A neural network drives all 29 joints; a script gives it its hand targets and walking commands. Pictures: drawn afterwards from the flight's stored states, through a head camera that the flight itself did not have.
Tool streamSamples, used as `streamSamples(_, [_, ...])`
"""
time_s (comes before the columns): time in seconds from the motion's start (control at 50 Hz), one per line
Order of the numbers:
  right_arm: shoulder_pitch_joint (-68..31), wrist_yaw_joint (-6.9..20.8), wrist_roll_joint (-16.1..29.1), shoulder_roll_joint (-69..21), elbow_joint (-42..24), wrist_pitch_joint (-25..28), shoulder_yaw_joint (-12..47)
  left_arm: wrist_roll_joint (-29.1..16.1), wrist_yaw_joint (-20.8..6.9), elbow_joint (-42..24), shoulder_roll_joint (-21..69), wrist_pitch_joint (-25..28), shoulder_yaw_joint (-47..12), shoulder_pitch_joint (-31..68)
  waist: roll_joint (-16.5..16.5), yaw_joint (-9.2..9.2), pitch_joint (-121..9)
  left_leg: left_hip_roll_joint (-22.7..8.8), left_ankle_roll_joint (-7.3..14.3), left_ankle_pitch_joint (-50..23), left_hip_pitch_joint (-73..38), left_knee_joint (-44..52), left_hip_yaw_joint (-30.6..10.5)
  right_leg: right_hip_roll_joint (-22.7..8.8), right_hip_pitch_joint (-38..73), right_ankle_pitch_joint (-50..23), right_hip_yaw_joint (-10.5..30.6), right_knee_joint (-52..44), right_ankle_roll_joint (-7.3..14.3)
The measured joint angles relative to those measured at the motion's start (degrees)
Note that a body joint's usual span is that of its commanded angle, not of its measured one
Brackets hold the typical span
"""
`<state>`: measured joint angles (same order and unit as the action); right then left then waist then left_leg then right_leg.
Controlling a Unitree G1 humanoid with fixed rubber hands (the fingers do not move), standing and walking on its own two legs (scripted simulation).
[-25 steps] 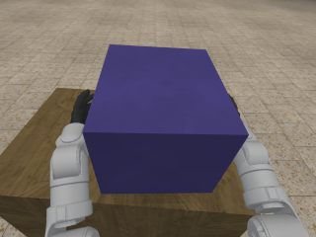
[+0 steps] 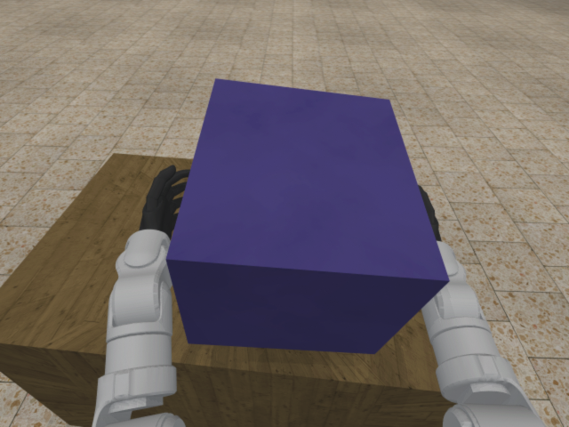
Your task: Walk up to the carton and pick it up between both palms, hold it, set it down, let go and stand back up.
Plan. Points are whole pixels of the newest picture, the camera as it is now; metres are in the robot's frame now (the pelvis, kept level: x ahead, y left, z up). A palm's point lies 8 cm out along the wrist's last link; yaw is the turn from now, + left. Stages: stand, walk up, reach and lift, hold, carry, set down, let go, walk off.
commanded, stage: set down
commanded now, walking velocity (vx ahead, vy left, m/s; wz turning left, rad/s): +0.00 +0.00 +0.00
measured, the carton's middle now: (294, 214) +0.40 -0.01 +0.13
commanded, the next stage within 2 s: none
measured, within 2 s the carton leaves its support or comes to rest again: neither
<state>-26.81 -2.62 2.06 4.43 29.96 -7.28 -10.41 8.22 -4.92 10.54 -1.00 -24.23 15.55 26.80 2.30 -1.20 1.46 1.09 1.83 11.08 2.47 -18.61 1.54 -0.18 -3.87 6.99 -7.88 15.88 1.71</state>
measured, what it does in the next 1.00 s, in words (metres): stands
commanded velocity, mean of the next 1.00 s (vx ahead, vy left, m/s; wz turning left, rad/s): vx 0.00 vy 0.00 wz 0.00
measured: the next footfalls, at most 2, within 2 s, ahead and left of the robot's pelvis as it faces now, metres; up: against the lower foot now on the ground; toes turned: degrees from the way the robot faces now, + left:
none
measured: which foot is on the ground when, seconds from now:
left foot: down 0.00-1.00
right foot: down 0.00-1.00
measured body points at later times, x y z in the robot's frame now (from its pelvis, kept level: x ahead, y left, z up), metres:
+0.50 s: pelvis +0.02 +0.00 +0.00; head +0.02 +0.03 +0.45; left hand +0.39 +0.17 +0.10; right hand +0.37 -0.20 +0.09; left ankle +0.00 +0.09 -0.75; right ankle +0.03 -0.10 -0.75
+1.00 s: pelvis +0.01 +0.00 +0.00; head +0.03 +0.02 +0.45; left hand +0.40 +0.16 +0.07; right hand +0.38 -0.21 +0.06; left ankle +0.00 +0.09 -0.75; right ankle +0.03 -0.10 -0.75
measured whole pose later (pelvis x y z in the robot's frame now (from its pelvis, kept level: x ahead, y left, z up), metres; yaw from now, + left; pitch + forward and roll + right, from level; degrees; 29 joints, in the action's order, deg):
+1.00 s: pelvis +0.01 +0.00 +0.00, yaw +0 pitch +2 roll -1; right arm -26.7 -1.5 -1.9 6.2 45.9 8.4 -13.9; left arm 6.5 0.2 35.9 -1.6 -2.3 11.2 29.0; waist 1.6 -0.7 -0.9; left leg 0.7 1.6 11.0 9.6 -18.4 1.6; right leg 0.3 -10.3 5.8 -7.7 13.8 1.7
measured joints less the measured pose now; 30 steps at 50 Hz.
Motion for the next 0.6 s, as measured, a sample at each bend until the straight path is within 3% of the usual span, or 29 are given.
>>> streamSamples(0.1, [2.7, -0.5, -0.6, -0.2, 2.0, 4.4, 0.4, -0.7, 0.2, 2.7, -0.3, 4.0, -1.6, -1.9, 0.1, 0.14, 0.9, 0.0, -0.2, 0.2, 0.0, 0.2, -0.6, 0.0, 0.3, 0.4, -0.6, -0.2, 0.0])
streamSamples(0.24, [5.5, -2.1, 1.4, 0.4, 1.0, 7.6, 2.1, -3.1, 2.6, 3.9, -1.4, 8.4, -4.9, -4.2, 0.4, -0.20, 0.5, -0.4, -0.5, 0.7, 2.1, -0.5, -1.1, 0.4, -1.3, 0.5, -1.0, -0.6, 0.1])
streamSamples(0.4, [4.5, -2.6, 2.9, 1.4, 1.7, 7.6, 3.0, -2.8, 3.4, 4.9, -1.5, 9.1, -5.2, -3.5, 1.0, -0.36, 0.4, -0.6, -0.6, 0.9, 2.4, -0.2, -0.7, 0.6, -1.6, 0.4, -0.6, -1.1, 0.2])
streamSamples(0.6, [4.2, -1.5, 1.1, 1.3, 5.4, 9.9, 2.0, -2.0, 3.4, 8.0, -0.7, 11.2, -4.7, -3.5, 0.3, 0.02, 0.4, -0.4, -0.4, 1.0, 2.8, -0.3, -0.6, 0.6, -1.8, 0.2, -0.5, -1.5, 0.0])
